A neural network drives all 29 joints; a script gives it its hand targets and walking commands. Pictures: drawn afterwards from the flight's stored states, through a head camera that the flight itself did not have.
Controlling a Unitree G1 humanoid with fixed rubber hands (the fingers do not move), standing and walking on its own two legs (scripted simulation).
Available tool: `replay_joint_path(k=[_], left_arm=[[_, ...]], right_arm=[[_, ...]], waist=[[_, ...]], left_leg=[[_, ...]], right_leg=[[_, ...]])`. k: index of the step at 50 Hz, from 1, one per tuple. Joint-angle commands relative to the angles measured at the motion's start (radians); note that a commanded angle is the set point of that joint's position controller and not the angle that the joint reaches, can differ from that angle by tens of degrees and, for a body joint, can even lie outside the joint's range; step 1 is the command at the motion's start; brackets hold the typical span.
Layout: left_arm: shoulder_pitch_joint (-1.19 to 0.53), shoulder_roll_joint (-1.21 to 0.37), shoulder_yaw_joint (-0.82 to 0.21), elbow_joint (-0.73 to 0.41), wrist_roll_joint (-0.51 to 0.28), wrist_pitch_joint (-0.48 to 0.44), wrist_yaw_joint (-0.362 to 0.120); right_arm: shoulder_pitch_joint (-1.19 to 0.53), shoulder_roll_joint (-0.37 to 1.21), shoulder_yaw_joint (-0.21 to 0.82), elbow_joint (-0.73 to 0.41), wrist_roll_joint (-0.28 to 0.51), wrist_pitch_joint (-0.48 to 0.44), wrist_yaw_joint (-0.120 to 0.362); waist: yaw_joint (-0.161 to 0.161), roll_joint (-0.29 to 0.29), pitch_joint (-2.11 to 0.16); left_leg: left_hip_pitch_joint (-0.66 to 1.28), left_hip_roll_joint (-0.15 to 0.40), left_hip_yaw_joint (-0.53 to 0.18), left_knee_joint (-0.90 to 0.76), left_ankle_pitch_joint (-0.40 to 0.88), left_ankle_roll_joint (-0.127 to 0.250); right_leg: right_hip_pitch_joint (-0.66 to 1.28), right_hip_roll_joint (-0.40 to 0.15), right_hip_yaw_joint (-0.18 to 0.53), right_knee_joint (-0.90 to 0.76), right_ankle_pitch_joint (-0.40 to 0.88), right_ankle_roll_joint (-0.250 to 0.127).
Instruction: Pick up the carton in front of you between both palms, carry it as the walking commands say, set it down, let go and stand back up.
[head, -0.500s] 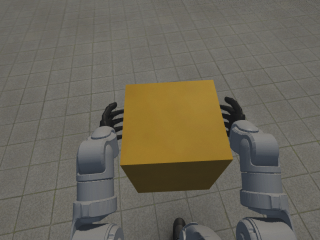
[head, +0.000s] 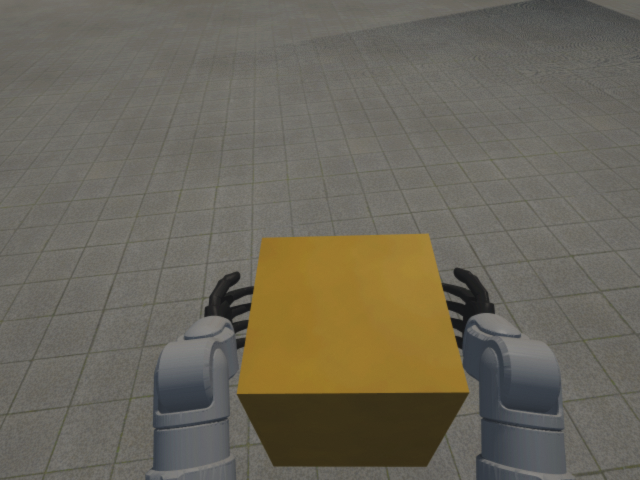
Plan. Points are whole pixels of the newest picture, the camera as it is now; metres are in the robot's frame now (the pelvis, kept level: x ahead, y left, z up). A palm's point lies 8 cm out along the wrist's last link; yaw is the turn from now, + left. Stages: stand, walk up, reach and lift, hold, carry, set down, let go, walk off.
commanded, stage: carry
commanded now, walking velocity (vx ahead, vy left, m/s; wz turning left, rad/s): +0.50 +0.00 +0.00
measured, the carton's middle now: (347, 356) +0.28 -0.01 +0.02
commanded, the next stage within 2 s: none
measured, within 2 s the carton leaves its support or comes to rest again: neither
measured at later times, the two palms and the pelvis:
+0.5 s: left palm (247, 185) +0.55 +0.15 +0.11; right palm (427, 180) +0.55 -0.15 +0.11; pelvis +0.29 +0.00 +0.00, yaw -1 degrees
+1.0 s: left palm (271, 104) +0.87 +0.14 +0.11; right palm (403, 100) +0.87 -0.16 +0.10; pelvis +0.61 -0.01 +0.01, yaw +0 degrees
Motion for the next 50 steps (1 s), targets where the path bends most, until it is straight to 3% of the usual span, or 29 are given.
replay_joint_path(k=[1,2,3,4,5,6,7,8,10,13,16,21,24,26,27,28,29,30,31,33,34,37,42,46,50], left_arm=[[-0.450,-0.920,-0.716,-0.083,-0.390,0.008,-0.260],[-0.462,-0.904,-0.725,-0.110,-0.394,0.010,-0.258],[-0.485,-0.907,-0.744,-0.146,-0.409,0.021,-0.255],[-0.499,-0.901,-0.758,-0.158,-0.416,0.019,-0.256],[-0.501,-0.921,-0.766,-0.156,-0.426,0.013,-0.256],[-0.494,-0.936,-0.769,-0.163,-0.431,0.005,-0.256],[-0.478,-0.944,-0.776,-0.164,-0.430,-0.002,-0.255],[-0.462,-0.959,-0.780,-0.158,-0.430,-0.006,-0.253],[-0.416,-0.963,-0.784,-0.151,-0.424,-0.015,-0.247],[-0.379,-0.945,-0.787,-0.160,-0.408,-0.020,-0.238],[-0.379,-0.915,-0.785,-0.192,-0.407,-0.012,-0.231],[-0.375,-0.841,-0.764,-0.202,-0.405,0.031,-0.226],[-0.392,-0.809,-0.747,-0.186,-0.407,0.054,-0.229],[-0.392,-0.804,-0.732,-0.167,-0.404,0.062,-0.232],[-0.384,-0.805,-0.722,-0.152,-0.402,0.063,-0.234],[-0.368,-0.801,-0.714,-0.139,-0.397,0.064,-0.235],[-0.385,-0.794,-0.701,-0.111,-0.388,0.054,-0.240],[-0.362,-0.835,-0.703,-0.098,-0.398,0.049,-0.243],[-0.387,-0.866,-0.711,-0.124,-0.410,0.041,-0.247],[-0.430,-0.944,-0.735,-0.155,-0.426,0.020,-0.255],[-0.442,-0.960,-0.746,-0.167,-0.430,0.010,-0.259],[-0.417,-0.958,-0.754,-0.186,-0.443,-0.004,-0.266],[-0.381,-0.900,-0.756,-0.236,-0.445,-0.002,-0.267],[-0.342,-0.839,-0.737,-0.233,-0.421,0.022,-0.256],[-0.340,-0.806,-0.721,-0.202,-0.397,0.048,-0.245]], right_arm=[[-0.451,0.961,0.747,-0.016,0.408,0.013,0.282],[-0.433,0.946,0.743,-0.029,0.406,0.014,0.285],[-0.429,0.934,0.737,-0.014,0.399,0.006,0.288],[-0.412,0.953,0.735,-0.021,0.410,0.002,0.289],[-0.425,0.961,0.737,-0.051,0.417,-0.002,0.290],[-0.431,0.974,0.743,-0.067,0.418,-0.006,0.291],[-0.437,0.982,0.749,-0.083,0.422,-0.011,0.291],[-0.435,0.983,0.750,-0.090,0.423,-0.014,0.290],[-0.403,0.973,0.755,-0.101,0.424,-0.016,0.293],[-0.364,0.944,0.757,-0.111,0.422,-0.014,0.299],[-0.364,0.905,0.757,-0.144,0.425,-0.006,0.298],[-0.340,0.829,0.736,-0.143,0.403,0.027,0.283],[-0.359,0.804,0.728,-0.126,0.395,0.047,0.277],[-0.389,0.803,0.731,-0.124,0.398,0.055,0.276],[-0.395,0.804,0.736,-0.123,0.398,0.060,0.275],[-0.407,0.794,0.737,-0.121,0.399,0.064,0.275],[-0.439,0.824,0.752,-0.143,0.410,0.072,0.273],[-0.448,0.834,0.750,-0.135,0.408,0.068,0.277],[-0.453,0.880,0.759,-0.120,0.413,0.058,0.281],[-0.454,0.936,0.767,-0.120,0.414,0.032,0.285],[-0.451,0.951,0.775,-0.125,0.411,0.020,0.283],[-0.408,0.984,0.787,-0.128,0.399,-0.005,0.270],[-0.374,0.941,0.788,-0.182,0.385,-0.007,0.253],[-0.358,0.879,0.779,-0.195,0.390,0.023,0.254],[-0.368,0.837,0.763,-0.176,0.401,0.054,0.266]], waist=[[-0.002,-0.081,-0.189],[-0.020,0.041,-0.268],[-0.020,0.301,-0.332],[-0.015,0.296,-0.286],[-0.015,0.225,-0.272],[-0.014,0.119,-0.264],[-0.010,0.055,-0.239],[-0.006,0.065,-0.230],[-0.004,0.110,-0.217],[-0.008,0.124,-0.175],[-0.011,0.124,-0.124],[-0.020,0.138,-0.041],[-0.018,0.159,-0.009],[0.000,0.150,-0.057],[0.010,0.102,-0.126],[0.034,-0.003,-0.198],[0.030,-0.280,-0.294],[0.026,-0.295,-0.262],[0.021,-0.220,-0.257],[0.016,-0.041,-0.234],[0.013,-0.055,-0.229],[0.015,-0.111,-0.213],[0.016,-0.115,-0.137],[0.019,-0.128,-0.071],[0.018,-0.153,-0.020]], left_leg=[[0.399,-0.061,0.076,-0.067,-0.050,0.026],[0.589,0.132,-0.183,-0.096,-0.187,0.057],[0.809,0.383,-0.633,-0.193,-0.300,0.204],[0.780,0.382,-0.706,-0.251,-0.200,0.230],[0.728,0.354,-0.591,-0.230,-0.115,0.210],[0.661,0.334,-0.505,-0.225,-0.079,0.187],[0.577,0.314,-0.422,-0.249,-0.086,0.157],[0.516,0.291,-0.355,-0.277,-0.127,0.134],[0.473,0.257,-0.260,-0.317,-0.160,0.126],[0.495,0.240,-0.198,-0.365,-0.147,0.137],[0.528,0.213,-0.142,-0.363,-0.058,0.129],[0.571,0.198,-0.086,-0.322,0.115,0.128],[0.585,0.203,-0.064,-0.273,0.207,0.107],[0.556,0.179,-0.004,-0.108,0.378,0.075],[0.476,0.138,0.048,0.060,0.401,0.045],[0.309,0.111,0.052,0.292,0.163,0.008],[-0.015,-0.020,0.019,0.605,-0.122,-0.038],[-0.158,-0.054,-0.102,0.747,-0.391,-0.021],[-0.184,0.011,-0.155,0.815,-0.384,0.008],[-0.159,0.080,-0.174,0.742,-0.275,0.022],[-0.123,0.094,-0.165,0.684,-0.232,0.018],[-0.109,0.087,-0.118,0.566,-0.158,-0.005],[-0.179,0.079,-0.052,0.301,-0.050,-0.034],[-0.151,0.048,-0.007,0.133,0.022,-0.013],[-0.052,0.024,0.024,0.020,0.036,0.022]], right_leg=[[-0.125,-0.154,-0.055,0.306,0.778,-0.033],[-0.292,-0.126,-0.064,0.544,0.469,0.001],[-0.617,0.008,-0.045,0.805,0.127,0.039],[-0.742,0.018,0.050,0.936,-0.084,0.018],[-0.756,-0.037,0.079,0.991,-0.078,-0.002],[-0.741,-0.076,0.087,0.980,-0.027,-0.006],[-0.716,-0.113,0.094,0.914,0.035,-0.006],[-0.680,-0.123,0.085,0.855,0.079,0.001],[-0.656,-0.116,0.047,0.759,0.134,0.021],[-0.698,-0.119,0.003,0.596,0.206,0.053],[-0.716,-0.112,-0.034,0.454,0.293,0.061],[-0.707,-0.083,-0.087,0.318,0.347,0.037],[-0.635,-0.071,-0.104,0.243,0.340,0.007],[-0.435,-0.017,-0.167,0.174,0.306,-0.010],[-0.232,0.020,-0.200,0.162,0.255,-0.013],[-0.030,-0.131,0.002,0.121,0.145,-0.027],[0.222,-0.398,0.484,0.025,0.006,-0.170],[0.207,-0.422,0.605,-0.061,0.168,-0.196],[0.176,-0.397,0.480,-0.027,0.282,-0.179],[0.044,-0.354,0.301,-0.018,0.358,-0.125],[-0.014,-0.331,0.234,-0.042,0.320,-0.097],[-0.055,-0.291,0.122,-0.103,0.244,-0.092],[0.014,-0.258,0.036,-0.126,0.363,-0.112],[0.045,-0.244,-0.022,-0.106,0.484,-0.099],[0.064,-0.244,-0.068,-0.042,0.610,-0.064]])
